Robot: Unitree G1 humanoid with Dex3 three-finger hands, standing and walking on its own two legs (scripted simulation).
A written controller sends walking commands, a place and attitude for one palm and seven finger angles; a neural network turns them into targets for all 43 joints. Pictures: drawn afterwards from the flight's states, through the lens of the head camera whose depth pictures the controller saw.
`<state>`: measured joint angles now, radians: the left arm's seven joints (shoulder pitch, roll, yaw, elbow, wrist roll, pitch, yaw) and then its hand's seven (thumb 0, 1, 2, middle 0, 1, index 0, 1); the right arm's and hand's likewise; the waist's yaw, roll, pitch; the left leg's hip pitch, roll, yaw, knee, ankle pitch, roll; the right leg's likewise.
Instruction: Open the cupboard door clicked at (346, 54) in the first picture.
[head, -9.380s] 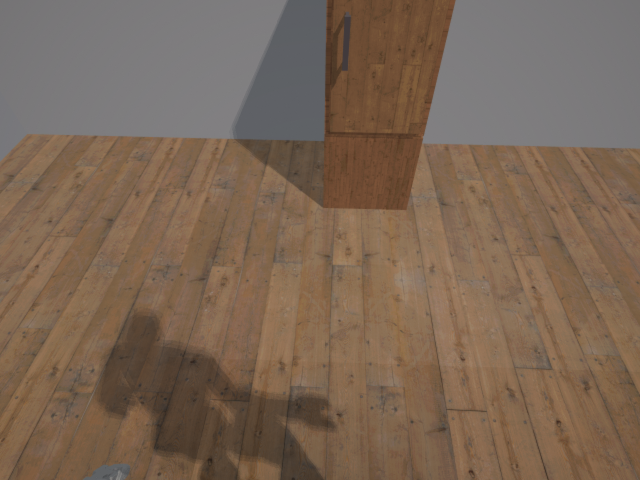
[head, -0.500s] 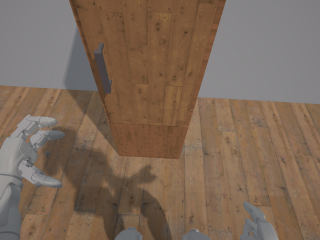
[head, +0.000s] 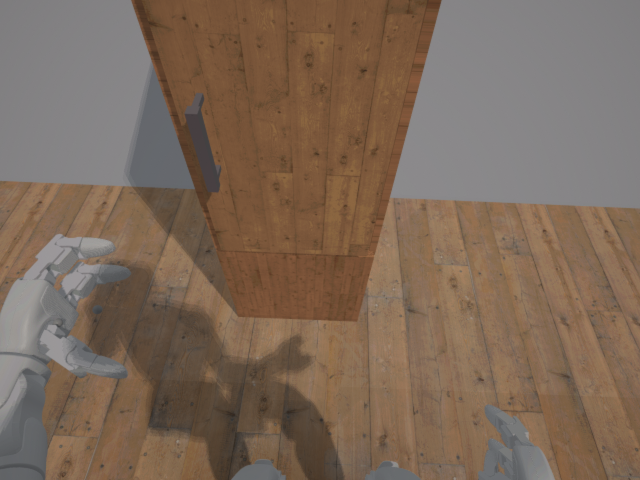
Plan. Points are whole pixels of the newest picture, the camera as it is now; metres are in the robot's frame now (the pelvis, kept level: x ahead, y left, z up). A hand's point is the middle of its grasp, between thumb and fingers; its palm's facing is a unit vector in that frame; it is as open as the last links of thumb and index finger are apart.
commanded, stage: move the hooked fingers beside the handle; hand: left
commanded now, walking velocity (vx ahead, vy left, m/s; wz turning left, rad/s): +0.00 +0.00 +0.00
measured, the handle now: (206, 145) +0.59 +0.22 +0.04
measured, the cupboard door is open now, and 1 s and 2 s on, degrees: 0 0 0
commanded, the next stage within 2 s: none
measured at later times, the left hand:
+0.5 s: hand (119, 258) +0.36 +0.28 +0.05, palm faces +0.02 -1.00 -0.01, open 14.0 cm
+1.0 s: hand (136, 219) +0.43 +0.28 +0.05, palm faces +0.00 -1.00 -0.01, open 14.0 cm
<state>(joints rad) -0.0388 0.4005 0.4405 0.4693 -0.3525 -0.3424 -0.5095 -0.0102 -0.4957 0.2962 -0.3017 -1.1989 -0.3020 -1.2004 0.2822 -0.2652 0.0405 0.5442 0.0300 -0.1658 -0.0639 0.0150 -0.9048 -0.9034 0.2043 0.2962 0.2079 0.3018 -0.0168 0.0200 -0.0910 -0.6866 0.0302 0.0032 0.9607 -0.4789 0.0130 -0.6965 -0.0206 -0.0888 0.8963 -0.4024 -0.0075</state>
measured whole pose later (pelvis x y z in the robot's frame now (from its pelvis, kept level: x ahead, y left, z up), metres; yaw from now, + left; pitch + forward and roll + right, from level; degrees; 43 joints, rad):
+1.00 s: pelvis +0.00 +0.01 -0.01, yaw -2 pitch +19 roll -3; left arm -0.63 0.59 0.52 1.04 -0.20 -0.39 -0.51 -0.01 -0.50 0.30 -0.30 -1.20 -0.30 -1.20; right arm 0.34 -0.28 0.04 0.59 0.01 -0.01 -0.05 0.01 -0.91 -0.90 0.20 0.30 0.21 0.30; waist -0.10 0.00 -0.09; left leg -0.87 0.05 0.01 1.04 -0.50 0.03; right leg -0.88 -0.01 -0.07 0.95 -0.39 0.00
